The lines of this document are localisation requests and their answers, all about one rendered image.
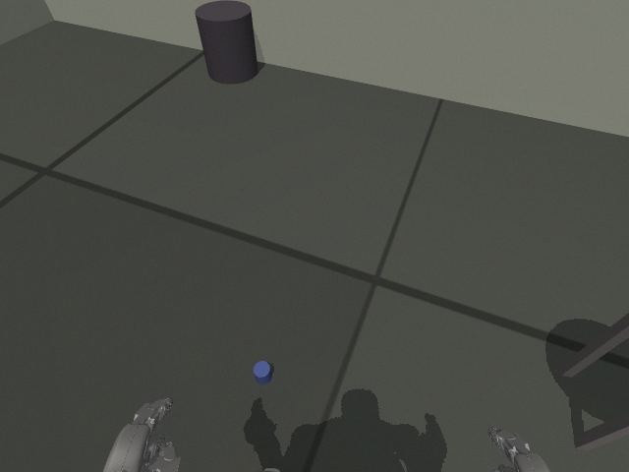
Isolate right robot hand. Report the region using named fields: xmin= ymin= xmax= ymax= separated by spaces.
xmin=488 ymin=428 xmax=550 ymax=472

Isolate left robot hand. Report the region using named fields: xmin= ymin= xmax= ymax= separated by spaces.
xmin=103 ymin=397 xmax=181 ymax=472

